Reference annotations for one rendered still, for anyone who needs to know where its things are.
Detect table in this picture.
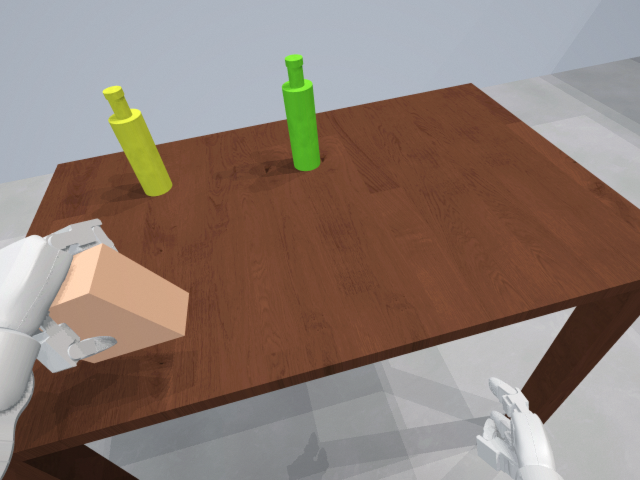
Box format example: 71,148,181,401
2,83,640,480

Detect robot left hand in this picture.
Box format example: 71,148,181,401
0,218,118,373

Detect robot right hand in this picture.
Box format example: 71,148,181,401
476,377,556,480

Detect sponge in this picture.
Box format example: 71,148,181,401
39,243,189,363

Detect robot left forearm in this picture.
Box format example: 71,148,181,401
0,328,41,480

